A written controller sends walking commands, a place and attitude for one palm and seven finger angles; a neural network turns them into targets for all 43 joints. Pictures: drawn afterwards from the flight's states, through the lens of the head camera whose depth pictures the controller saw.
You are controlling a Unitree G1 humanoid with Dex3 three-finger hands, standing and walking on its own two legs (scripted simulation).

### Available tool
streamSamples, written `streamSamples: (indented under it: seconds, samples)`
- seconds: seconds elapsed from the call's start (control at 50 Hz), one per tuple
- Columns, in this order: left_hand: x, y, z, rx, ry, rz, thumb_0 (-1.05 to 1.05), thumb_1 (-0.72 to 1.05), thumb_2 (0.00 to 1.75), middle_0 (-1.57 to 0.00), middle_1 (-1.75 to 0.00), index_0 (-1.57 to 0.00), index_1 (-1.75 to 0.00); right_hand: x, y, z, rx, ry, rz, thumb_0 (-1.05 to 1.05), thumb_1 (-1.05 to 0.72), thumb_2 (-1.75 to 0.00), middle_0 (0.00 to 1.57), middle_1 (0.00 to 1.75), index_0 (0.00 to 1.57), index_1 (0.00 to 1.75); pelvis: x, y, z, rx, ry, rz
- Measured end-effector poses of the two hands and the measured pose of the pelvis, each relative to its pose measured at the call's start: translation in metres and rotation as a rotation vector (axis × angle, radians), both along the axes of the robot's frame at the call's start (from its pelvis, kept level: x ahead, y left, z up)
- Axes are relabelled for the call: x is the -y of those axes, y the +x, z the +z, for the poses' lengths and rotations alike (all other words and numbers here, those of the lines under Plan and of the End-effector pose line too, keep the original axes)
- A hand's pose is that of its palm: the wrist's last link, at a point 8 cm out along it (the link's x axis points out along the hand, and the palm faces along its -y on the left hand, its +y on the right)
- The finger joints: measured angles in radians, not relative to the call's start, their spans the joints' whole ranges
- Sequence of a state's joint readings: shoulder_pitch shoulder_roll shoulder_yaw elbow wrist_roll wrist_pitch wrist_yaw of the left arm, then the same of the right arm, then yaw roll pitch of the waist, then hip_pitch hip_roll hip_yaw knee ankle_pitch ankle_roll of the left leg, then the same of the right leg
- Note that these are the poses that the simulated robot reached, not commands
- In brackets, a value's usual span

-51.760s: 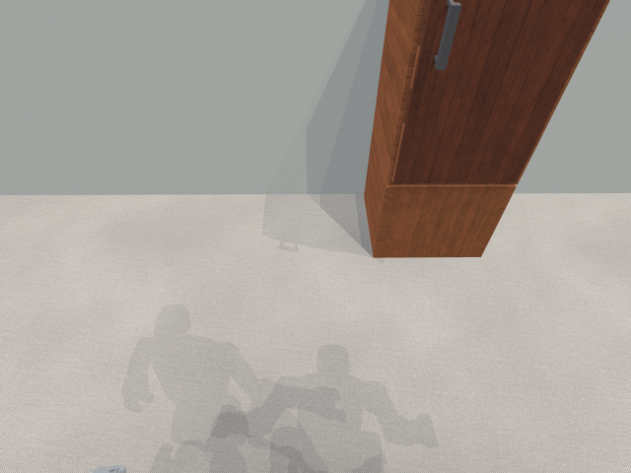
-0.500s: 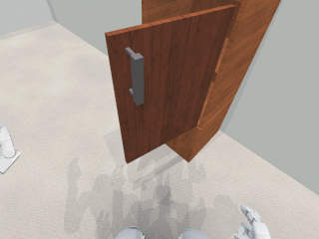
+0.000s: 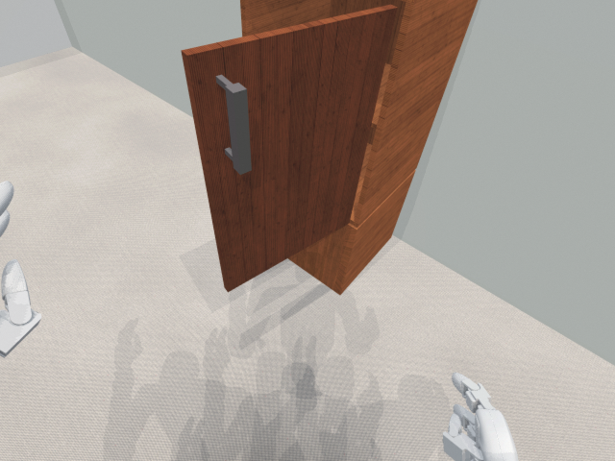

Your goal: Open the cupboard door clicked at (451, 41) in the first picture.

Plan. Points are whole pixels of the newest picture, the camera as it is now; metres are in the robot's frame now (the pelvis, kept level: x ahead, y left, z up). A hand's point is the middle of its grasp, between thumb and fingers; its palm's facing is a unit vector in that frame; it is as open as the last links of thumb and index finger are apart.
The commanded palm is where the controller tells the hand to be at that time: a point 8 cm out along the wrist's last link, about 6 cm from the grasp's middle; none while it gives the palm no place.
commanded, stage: stop stepping back and stand still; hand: left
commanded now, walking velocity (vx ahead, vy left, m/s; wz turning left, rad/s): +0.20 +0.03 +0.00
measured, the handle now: (232, 126) +0.56 +0.15 +0.14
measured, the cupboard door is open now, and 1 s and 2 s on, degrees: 77 77 77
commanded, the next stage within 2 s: let the arm hang, fingers relaxed in 0.48 s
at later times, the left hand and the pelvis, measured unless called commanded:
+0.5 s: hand out of the picture +0.14 +0.27 +0.17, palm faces +0.48 -0.72 -0.50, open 7.4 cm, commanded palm +0.08 +0.31 +0.18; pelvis -0.05 +0.00 -0.01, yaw +2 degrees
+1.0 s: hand out of the picture -0.06 +0.21 -0.17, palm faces +0.15 -0.97 -0.22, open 6.9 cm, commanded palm none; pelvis -0.04 +0.02 +0.00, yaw +7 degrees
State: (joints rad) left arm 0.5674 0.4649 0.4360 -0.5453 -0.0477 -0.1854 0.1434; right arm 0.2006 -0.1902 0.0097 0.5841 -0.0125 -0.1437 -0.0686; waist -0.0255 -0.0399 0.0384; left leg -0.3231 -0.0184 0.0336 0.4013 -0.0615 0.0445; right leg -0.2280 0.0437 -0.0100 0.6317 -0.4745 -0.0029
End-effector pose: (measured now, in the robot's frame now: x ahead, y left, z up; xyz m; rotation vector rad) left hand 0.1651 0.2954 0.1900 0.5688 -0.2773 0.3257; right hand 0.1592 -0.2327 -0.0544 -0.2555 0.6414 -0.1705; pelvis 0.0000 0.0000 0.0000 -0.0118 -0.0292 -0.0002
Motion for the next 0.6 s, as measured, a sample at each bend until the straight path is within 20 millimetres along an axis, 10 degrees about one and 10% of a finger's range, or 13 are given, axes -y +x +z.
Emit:
streamSamples:
  seconds: [0.26,0.6]
  samples:
    - [-0.012,-0.064,-0.016,0.029,-0.096,0.144,0.01,0.88,0.9,-0.21,-0.3,-0.22,-0.31,0.014,-0.074,-0.027,-0.141,-0.032,-0.021,0.01,-0.91,-0.9,0.2,0.3,0.2,0.3,-0.004,-0.037,0.0,-0.004,0.017,0.036]
    - [-0.006,-0.061,-0.015,-0.049,0.001,0.114,0.01,0.89,0.9,-0.21,-0.3,-0.21,-0.31,-0.018,-0.063,-0.047,-0.14,0.111,0.052,0.01,-0.91,-0.9,0.21,0.3,0.2,0.3,-0.002,-0.044,-0.005,-0.016,0.011,0.047]
